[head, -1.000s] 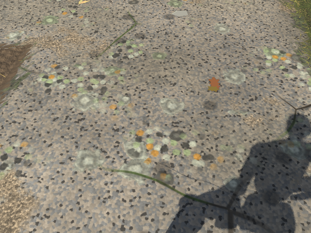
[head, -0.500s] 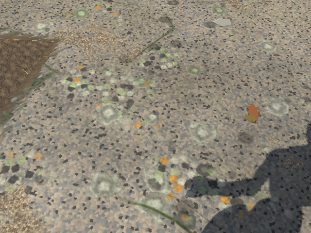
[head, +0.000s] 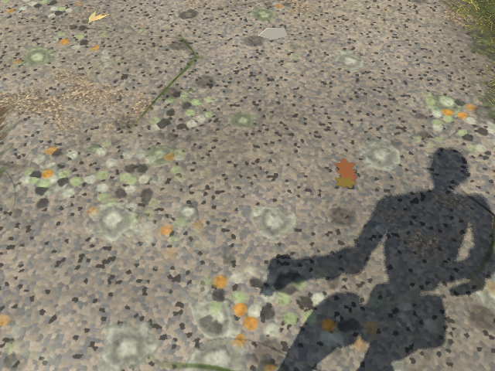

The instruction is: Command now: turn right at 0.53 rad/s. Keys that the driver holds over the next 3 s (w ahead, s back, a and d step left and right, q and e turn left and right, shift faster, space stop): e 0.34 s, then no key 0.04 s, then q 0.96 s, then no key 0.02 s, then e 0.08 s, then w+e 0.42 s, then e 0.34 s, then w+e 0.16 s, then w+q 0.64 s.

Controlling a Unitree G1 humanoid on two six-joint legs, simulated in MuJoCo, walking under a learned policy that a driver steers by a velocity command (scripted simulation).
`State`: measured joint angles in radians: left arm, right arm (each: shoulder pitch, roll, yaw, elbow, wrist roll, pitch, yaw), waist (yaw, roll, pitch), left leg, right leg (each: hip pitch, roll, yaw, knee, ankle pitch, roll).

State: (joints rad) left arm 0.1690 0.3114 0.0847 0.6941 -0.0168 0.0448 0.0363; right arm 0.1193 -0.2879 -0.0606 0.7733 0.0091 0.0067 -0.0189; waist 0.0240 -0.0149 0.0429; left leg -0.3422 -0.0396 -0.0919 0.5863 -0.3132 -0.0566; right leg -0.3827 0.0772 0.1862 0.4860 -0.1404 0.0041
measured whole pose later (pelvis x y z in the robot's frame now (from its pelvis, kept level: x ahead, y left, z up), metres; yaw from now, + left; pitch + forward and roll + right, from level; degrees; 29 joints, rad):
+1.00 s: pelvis -0.02 +0.01 -0.01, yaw -1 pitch +0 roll -2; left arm 0.09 0.32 0.09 0.80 0.01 0.04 0.03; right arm 0.20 -0.30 -0.07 0.72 -0.01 0.04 0.00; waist -0.01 -0.04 0.08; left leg -0.29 0.00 0.04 0.61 -0.32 0.06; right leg -0.37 -0.06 -0.09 0.89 -0.54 0.05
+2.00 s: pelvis +0.12 +0.04 +0.01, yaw -1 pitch +1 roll +0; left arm 0.23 0.32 0.08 0.71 -0.02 -0.03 -0.01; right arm 0.31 -0.27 -0.06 0.77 -0.01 -0.07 -0.02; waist -0.04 -0.05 0.02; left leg -0.06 -0.01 0.08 0.30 -0.26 0.02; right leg -0.61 -0.04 0.06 1.00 -0.25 0.03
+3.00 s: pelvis +0.51 +0.03 +0.01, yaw -2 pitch +3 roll -2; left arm 0.04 0.29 0.04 0.66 0.00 -0.10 -0.03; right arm 0.46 -0.26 -0.03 0.74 0.02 -0.04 -0.02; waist -0.08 -0.03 0.03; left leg -0.08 -0.05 -0.15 0.32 -0.28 0.07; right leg -0.62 0.00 0.08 0.62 -0.03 0.04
